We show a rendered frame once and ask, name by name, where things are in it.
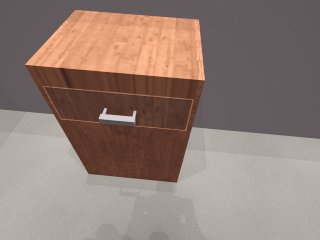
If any drawer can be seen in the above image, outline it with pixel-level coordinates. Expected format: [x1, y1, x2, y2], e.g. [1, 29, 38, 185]
[44, 86, 193, 130]

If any cabinet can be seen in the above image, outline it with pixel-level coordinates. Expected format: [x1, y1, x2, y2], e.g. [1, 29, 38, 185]
[25, 10, 205, 183]

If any handle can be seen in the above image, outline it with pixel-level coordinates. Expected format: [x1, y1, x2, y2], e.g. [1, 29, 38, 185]
[98, 108, 137, 127]

